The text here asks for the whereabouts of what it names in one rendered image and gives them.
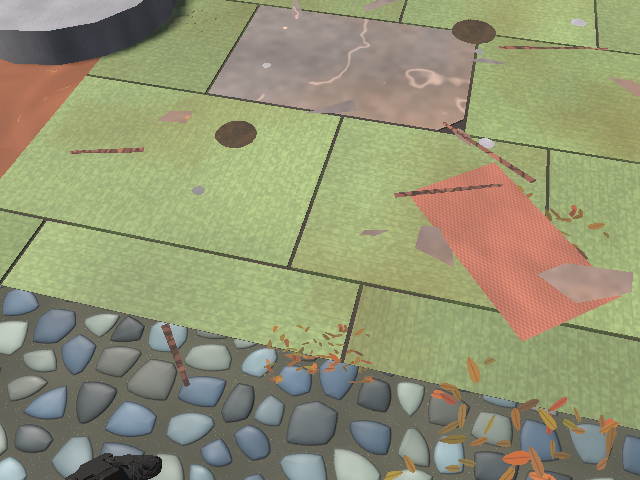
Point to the left robot hand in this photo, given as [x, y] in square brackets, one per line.
[126, 467]

